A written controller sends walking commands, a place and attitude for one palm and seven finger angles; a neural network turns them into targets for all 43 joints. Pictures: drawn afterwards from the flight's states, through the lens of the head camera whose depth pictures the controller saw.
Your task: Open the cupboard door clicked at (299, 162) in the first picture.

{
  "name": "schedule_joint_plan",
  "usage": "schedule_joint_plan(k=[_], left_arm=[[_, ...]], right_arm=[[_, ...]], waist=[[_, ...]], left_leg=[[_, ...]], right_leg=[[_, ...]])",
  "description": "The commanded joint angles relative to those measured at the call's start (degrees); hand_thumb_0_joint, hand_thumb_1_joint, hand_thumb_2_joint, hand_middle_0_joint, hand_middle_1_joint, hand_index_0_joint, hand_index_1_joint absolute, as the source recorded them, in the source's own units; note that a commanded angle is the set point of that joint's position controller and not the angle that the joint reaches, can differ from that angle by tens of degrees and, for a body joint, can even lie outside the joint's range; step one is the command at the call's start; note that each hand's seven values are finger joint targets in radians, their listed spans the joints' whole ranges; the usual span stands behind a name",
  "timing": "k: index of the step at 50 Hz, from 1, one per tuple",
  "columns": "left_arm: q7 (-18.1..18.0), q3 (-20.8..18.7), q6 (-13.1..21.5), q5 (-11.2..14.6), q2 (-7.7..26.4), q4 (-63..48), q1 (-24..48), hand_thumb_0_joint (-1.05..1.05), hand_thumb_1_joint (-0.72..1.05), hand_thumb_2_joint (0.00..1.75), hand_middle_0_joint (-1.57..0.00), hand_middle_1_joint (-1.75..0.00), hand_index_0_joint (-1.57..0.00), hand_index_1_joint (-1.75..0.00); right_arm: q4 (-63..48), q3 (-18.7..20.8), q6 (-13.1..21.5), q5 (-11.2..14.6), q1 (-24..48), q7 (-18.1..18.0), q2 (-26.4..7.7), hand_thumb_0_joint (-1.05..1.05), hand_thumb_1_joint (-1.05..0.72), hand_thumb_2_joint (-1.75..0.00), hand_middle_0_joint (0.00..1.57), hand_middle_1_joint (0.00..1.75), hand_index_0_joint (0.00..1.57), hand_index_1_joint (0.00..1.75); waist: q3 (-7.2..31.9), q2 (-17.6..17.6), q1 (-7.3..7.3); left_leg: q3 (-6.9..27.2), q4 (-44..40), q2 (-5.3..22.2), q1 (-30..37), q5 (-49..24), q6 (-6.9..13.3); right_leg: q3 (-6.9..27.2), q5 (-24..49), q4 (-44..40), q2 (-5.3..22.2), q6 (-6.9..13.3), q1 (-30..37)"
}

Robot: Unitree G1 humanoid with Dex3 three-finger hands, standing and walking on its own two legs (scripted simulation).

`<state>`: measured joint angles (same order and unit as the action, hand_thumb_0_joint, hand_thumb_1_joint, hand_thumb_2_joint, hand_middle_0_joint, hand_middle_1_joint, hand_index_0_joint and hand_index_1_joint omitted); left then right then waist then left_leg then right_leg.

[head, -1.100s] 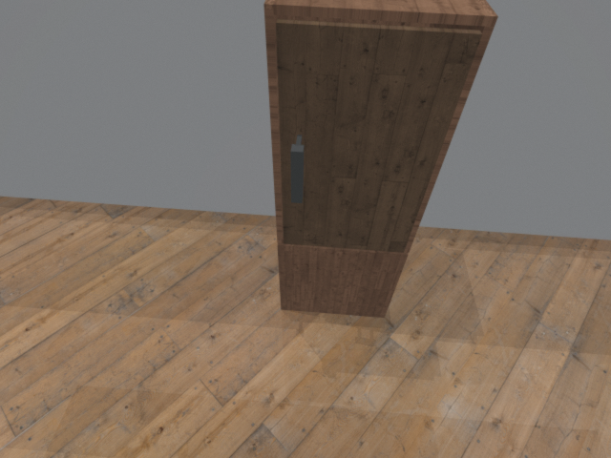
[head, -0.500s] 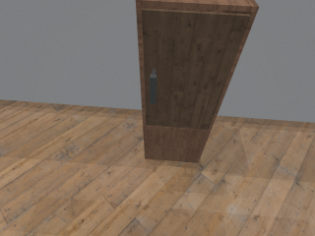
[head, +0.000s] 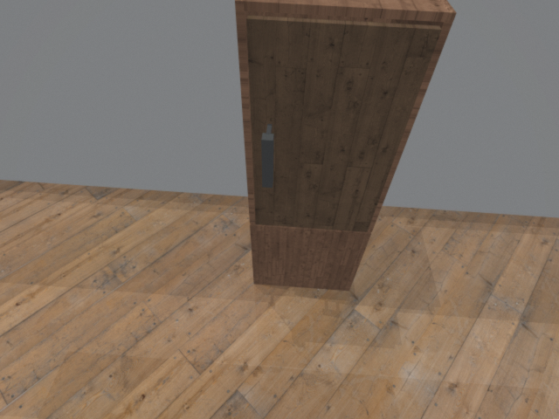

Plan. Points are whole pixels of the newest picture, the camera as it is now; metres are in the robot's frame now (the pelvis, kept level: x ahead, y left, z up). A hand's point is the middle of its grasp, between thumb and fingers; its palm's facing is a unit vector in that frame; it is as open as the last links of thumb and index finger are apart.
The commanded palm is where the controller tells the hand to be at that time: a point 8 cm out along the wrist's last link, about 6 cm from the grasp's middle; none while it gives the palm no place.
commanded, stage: take the last steps up to it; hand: left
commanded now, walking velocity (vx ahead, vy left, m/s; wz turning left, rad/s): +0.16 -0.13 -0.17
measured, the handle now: (268, 155) +0.68 +0.07 -0.05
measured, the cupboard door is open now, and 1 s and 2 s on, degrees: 0 0 0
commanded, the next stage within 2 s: come to a stop and stand still in 0.24 s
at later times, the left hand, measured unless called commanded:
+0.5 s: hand out of the picture +0.04 +0.08 -0.17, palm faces +0.01 -0.99 -0.17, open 7.4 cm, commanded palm none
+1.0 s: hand out of the picture +0.13 +0.13 -0.17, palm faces -0.09 -0.95 -0.29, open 7.4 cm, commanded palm none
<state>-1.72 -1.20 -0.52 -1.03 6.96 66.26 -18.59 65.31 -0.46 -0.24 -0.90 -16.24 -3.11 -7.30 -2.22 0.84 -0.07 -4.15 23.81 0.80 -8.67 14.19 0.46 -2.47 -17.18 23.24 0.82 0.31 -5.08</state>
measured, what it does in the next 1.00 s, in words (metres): walks ahead: left foot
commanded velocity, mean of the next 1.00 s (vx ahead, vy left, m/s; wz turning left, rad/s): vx -0.03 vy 0.00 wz -0.02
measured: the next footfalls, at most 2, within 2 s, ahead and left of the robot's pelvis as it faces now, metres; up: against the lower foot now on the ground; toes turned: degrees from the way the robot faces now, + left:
left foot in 0.58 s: +0.18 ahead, +0.05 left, +0.00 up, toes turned -1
left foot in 1.06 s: +0.12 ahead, +0.03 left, +0.00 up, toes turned -7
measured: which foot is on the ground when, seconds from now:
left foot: down 0.00-0.20, up 0.22-0.56, down 0.58-0.80, up 0.82-1.00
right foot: down 0.00-1.00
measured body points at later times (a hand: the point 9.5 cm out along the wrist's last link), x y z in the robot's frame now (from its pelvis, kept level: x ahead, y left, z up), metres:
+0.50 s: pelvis +0.07 -0.07 +0.00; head +0.11 -0.08 +0.44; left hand +0.04 +0.13 -0.16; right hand +0.10 -0.30 -0.17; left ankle +0.11 +0.06 -0.71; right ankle +0.00 -0.11 -0.74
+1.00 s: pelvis +0.09 -0.06 +0.00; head +0.13 -0.08 +0.44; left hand +0.14 +0.18 -0.15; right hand +0.13 -0.31 -0.16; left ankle +0.08 +0.05 -0.71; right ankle +0.02 -0.13 -0.73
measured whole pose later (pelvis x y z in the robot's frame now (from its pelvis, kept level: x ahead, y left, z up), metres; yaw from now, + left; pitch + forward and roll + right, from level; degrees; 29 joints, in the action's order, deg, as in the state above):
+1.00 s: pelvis +0.09 -0.06 +0.00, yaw -7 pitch +1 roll +1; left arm -4.2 -1.6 0.8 -1.6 9.8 54.8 -18.2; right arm 54.7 2.4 -2.8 0.3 -10.6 -2.1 -10.9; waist -4.2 -0.7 -0.5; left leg -0.2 46.1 -1.9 -19.5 24.7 1.7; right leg -0.8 -18.2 32.7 -3.3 3.4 -10.3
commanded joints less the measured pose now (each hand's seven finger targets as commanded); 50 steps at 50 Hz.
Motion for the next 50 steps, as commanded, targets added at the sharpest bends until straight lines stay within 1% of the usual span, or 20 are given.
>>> schedule_joint_plan(k=[1,5,8,9,10,11,13,16,21,25,30,32,34,38,40,45,46,47,48,50], left_arm=[[1.07,-1.63,-0.87,-0.7,4.38,-2.85,-2.94,0.0,0.9,0.9,-0.2,-0.3,-0.2,-0.3],[2.15,-2.41,-1.31,-1.15,3.55,-6.8,0.55,0.0,0.9,0.9,-0.2,-0.3,-0.2,-0.3],[2.54,-3.23,-0.6,-0.91,3.34,-5.32,-6.65,0.0,0.9,0.9,-0.2,-0.3,-0.2,-0.3],[2.17,-3.69,-0.14,-1.11,5.71,-4.24,-9.24,0.0,0.9,0.9,-0.2,-0.3,-0.2,-0.3],[1.37,-4.46,0.23,-1.02,10.55,-3.45,-11.47,0.0,0.9,0.9,-0.2,-0.3,-0.2,-0.3],[0.7,-4.27,0.24,-0.55,10.37,-3.17,-12.95,0.0,0.9,0.9,-0.2,-0.3,-0.2,-0.3],[0.2,-3.29,0.63,-0.54,7.5,-4.16,-7.96,0.0,0.9,0.9,-0.2,-0.3,-0.2,-0.3],[-0.16,-2.74,2.0,-0.48,6.22,-4.7,-6.99,0.0,0.9,0.9,-0.2,-0.3,-0.2,-0.3],[-1.33,-1.43,2.75,-0.06,5.17,-2.41,-8.99,0.0,0.9,0.9,-0.2,-0.3,-0.2,-0.3],[-2.13,-1.38,1.76,0.01,5.54,-2.24,-7.79,0.0,0.9,0.9,-0.2,-0.3,-0.2,-0.3],[-3.14,-1.62,0.39,-0.21,4.23,-5.29,-8.21,0.0,0.9,0.9,-0.2,-0.3,-0.2,-0.3],[-2.54,-1.68,0.03,0.29,3.72,-6.47,-7.38,0.0,0.9,0.9,-0.2,-0.3,-0.2,-0.3],[-1.63,-1.73,-0.56,0.18,3.43,-6.78,-6.55,0.0,0.9,0.9,-0.2,-0.3,-0.2,-0.3],[-1.65,-2.72,-0.3,-0.76,7.43,-8.08,-6.69,0.0,0.9,0.9,-0.2,-0.3,-0.2,-0.3],[-2.08,-3.04,0.0,-0.93,9.24,-7.98,-7.05,0.0,0.9,0.9,-0.2,-0.3,-0.2,-0.3],[-1.88,-2.92,-0.02,-0.98,10.48,-9.83,-1.35,0.0,0.9,0.9,-0.2,-0.3,-0.2,-0.3],[-3.78,-1.85,2.43,-0.57,12.08,-13.25,-5.65,0.0,0.9,0.9,-0.2,-0.3,-0.2,-0.3],[-3.53,-2.33,3.73,-0.48,13.68,-15.34,-4.52,0.0,0.9,0.9,-0.2,-0.3,-0.2,-0.3],[-3.41,-2.65,4.11,-0.1,15.22,-17.21,-3.99,0.0,0.9,0.9,-0.2,-0.3,-0.2,-0.3],[-3.0,-2.97,3.87,-0.04,14.62,-19.67,-0.64,0.0,0.9,0.9,-0.2,-0.3,-0.2,-0.3]], right_arm=[[-0.48,3.21,-0.17,-0.59,-7.83,-0.8,-9.5,0.0,-0.9,-0.9,0.2,0.3,0.2,0.3],[-1.81,4.27,0.13,-1.17,-8.94,-0.85,-11.32,0.0,-0.9,-0.9,0.2,0.3,0.2,0.3],[-3.95,4.33,0.26,-0.92,-2.46,-0.72,-11.22,0.0,-0.9,-0.9,0.2,0.3,0.2,0.3],[-4.27,4.03,0.12,-0.6,-2.4,-0.41,-9.02,0.0,-0.9,-0.9,0.2,0.3,0.2,0.3],[-5.49,3.21,-0.07,-0.12,-2.08,0.25,-5.33,0.0,-0.9,-0.9,0.2,0.3,0.2,0.3],[-6.28,3.47,-0.53,-0.37,1.75,0.43,-5.99,0.0,-0.9,-0.9,0.2,0.3,0.2,0.3],[-5.68,3.82,-0.37,-0.33,1.36,0.63,-5.49,0.0,-0.9,-0.9,0.2,0.3,0.2,0.3],[-5.06,3.38,0.07,-0.58,0.59,1.2,-3.82,0.0,-0.9,-0.9,0.2,0.3,0.2,0.3],[-4.53,1.42,-0.38,0.49,2.19,0.61,-2.42,0.0,-0.9,-0.9,0.2,0.3,0.2,0.3],[-4.54,1.3,-1.28,1.09,1.47,0.03,-4.14,0.0,-0.9,-0.9,0.2,0.3,0.2,0.3],[-5.29,2.81,-1.18,0.14,-5.65,-0.93,-8.89,0.0,-0.9,-0.9,0.2,0.3,0.2,0.3],[-6.77,2.72,-0.96,0.74,-2.35,-1.22,-8.99,0.0,-0.9,-0.9,0.2,0.3,0.2,0.3],[-8.39,3.13,-0.92,0.2,1.37,-0.93,-9.77,0.0,-0.9,-0.9,0.2,0.3,0.2,0.3],[-10.33,3.84,-1.62,0.51,3.56,-0.42,-8.3,0.0,-0.9,-0.9,0.2,0.3,0.2,0.3],[-10.3,3.56,-2.7,0.18,4.09,0.01,-6.1,0.0,-0.9,-0.9,0.2,0.3,0.2,0.3],[-10.04,3.3,-2.77,0.41,5.08,0.62,-4.81,0.0,-0.9,-0.9,0.2,0.3,0.2,0.3],[-17.11,3.66,-0.35,0.88,9.97,0.41,-6.68,0.0,-0.9,-0.9,0.2,0.3,0.2,0.3],[-17.01,4.02,0.13,0.72,6.2,1.01,-7.32,0.0,-0.9,-0.9,0.2,0.3,0.2,0.3],[-17.15,3.94,0.19,1.5,2.61,1.3,-7.48,0.0,-0.9,-0.9,0.2,0.3,0.2,0.3],[-16.83,3.7,0.87,1.03,-1.0,1.54,-7.85,0.0,-0.9,-0.9,0.2,0.3,0.2,0.3]], waist=[[-6.25,-6.84,-2.03],[-6.66,-8.04,-2.28],[-3.16,-4.68,2.6],[-3.78,3.02,3.46],[-5.58,16.71,4.2],[-7.77,15.87,5.52],[-8.25,6.3,1.96],[-2.53,1.76,0.69],[-0.47,2.03,0.96],[-1.78,5.97,-0.08],[1.05,-5.49,-2.11],[2.91,-12.07,0.04],[0.9,-8.8,1.01],[4.3,4.71,1.26],[2.82,10.11,1.96],[-0.02,4.19,0.43],[4.11,8.96,0.87],[7.24,7.81,-1.43],[13.82,6.99,-1.57],[12.55,3.57,-2.17]], left_leg=[[13.71,-9.24,13.21,2.76,7.59,6.24],[19.85,-11.83,19.82,1.26,10.56,11.02],[9.2,-3.5,14.69,-8.5,6.57,6.3],[2.73,4.56,7.68,-14.95,11.75,3.35],[-4.4,16.59,0.47,-23.06,17.12,0.59],[-1.19,28.97,0.84,-24.16,19.94,0.93],[3.0,37.9,3.05,-25.96,14.24,0.76],[2.03,37.48,3.44,-24.39,9.82,-0.32],[1.2,22.58,1.68,-19.08,6.61,-0.81],[2.05,12.16,0.27,-11.02,0.85,0.47],[9.25,9.6,10.48,6.81,-46.04,7.9],[16.37,3.51,16.39,2.75,-50.38,11.96],[16.0,1.06,15.78,-0.33,-42.59,11.57],[7.38,11.06,5.9,-4.81,-21.78,4.02],[3.06,21.4,-1.28,-13.16,9.79,0.37],[4.74,25.71,-0.26,-15.64,13.69,-0.21],[0.12,28.12,-6.52,-19.49,21.87,-0.93],[1.69,24.58,-4.84,-21.09,11.47,1.47],[1.65,21.49,-5.34,-18.22,8.01,1.98],[1.41,10.05,-5.08,-11.22,1.85,2.71]], right_leg=[[-0.44,-2.94,6.6,0.01,1.4,-15.12],[1.31,-10.3,18.78,1.29,1.94,-21.21],[0.47,0.51,4.25,0.59,1.68,-4.2],[5.36,-1.82,-3.02,2.89,2.36,1.39],[18.49,-10.15,-11.99,12.54,5.76,3.62],[25.57,-10.3,-16.02,17.0,8.45,-0.5],[21.7,2.18,-13.0,16.31,12.56,-1.7],[12.44,25.42,-8.17,13.09,12.6,3.82],[7.29,57.71,-2.82,11.19,4.34,8.82],[6.77,60.07,-0.05,9.81,0.31,4.31],[4.05,29.24,10.83,2.09,-2.94,-10.56],[2.6,-4.84,14.17,-0.16,-1.88,-8.94],[2.97,-9.44,12.36,0.17,-0.17,-8.54],[10.55,29.62,1.8,6.71,0.73,-2.33],[15.29,59.7,1.85,14.8,2.05,2.38],[11.34,55.04,2.76,14.23,9.19,3.32],[18.84,98.45,5.15,10.29,1.19,6.46],[11.85,97.33,12.6,10.3,-0.79,12.81],[11.51,89.62,15.06,9.87,1.51,15.47],[8.76,70.76,16.5,9.77,5.13,10.89]])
